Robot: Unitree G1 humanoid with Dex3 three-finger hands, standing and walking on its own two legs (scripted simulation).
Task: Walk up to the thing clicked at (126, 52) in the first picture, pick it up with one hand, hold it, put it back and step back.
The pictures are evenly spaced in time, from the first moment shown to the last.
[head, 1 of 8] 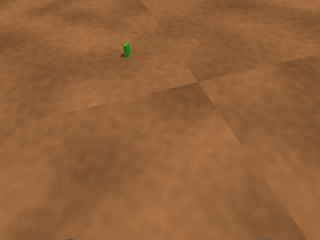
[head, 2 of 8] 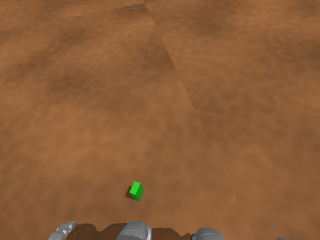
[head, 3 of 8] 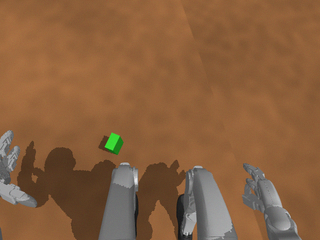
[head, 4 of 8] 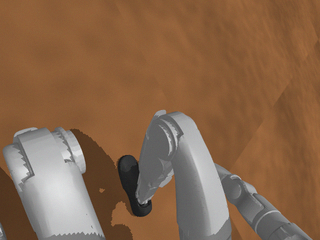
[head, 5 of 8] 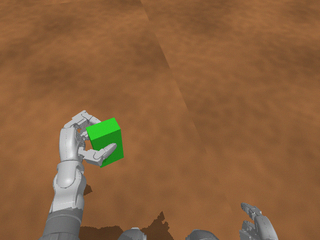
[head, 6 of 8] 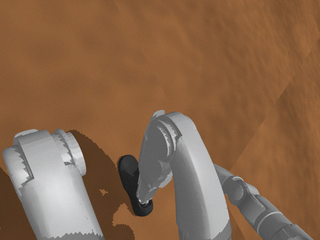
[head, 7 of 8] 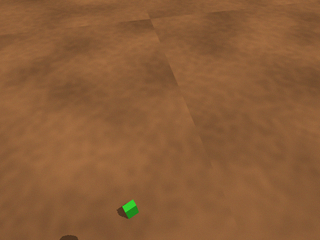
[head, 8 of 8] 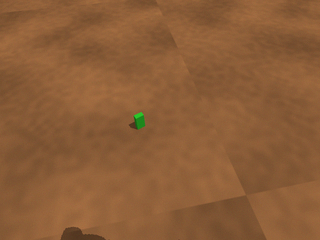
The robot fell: no
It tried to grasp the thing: yes
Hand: left
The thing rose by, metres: 0.70
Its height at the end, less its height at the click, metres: +0.00
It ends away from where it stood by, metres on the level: 0.02
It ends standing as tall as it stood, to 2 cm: yes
